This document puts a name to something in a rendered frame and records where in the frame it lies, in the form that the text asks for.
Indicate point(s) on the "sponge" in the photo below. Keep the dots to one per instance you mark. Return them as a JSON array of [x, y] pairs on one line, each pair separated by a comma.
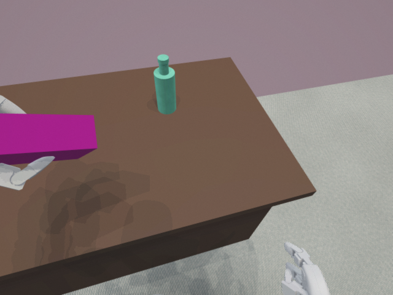
[[25, 138]]

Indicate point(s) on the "robot right hand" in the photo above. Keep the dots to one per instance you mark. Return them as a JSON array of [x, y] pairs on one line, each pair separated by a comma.
[[308, 281]]

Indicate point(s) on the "table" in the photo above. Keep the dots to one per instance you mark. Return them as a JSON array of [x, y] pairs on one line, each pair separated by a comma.
[[159, 187]]

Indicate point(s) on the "robot left hand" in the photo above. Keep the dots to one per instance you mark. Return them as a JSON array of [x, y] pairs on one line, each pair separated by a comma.
[[13, 177]]

